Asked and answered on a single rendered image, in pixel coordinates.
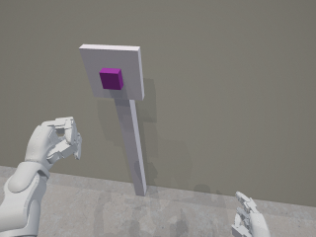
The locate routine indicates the left robot forearm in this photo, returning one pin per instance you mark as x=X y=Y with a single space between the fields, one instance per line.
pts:
x=23 y=192

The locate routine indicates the panel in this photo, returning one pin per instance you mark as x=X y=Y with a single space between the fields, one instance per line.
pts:
x=127 y=58

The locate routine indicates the left robot hand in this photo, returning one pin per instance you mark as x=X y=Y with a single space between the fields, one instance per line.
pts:
x=46 y=147

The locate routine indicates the button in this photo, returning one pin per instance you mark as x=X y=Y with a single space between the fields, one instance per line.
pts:
x=111 y=78

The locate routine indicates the right robot hand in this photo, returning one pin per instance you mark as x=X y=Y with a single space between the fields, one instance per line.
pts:
x=254 y=222

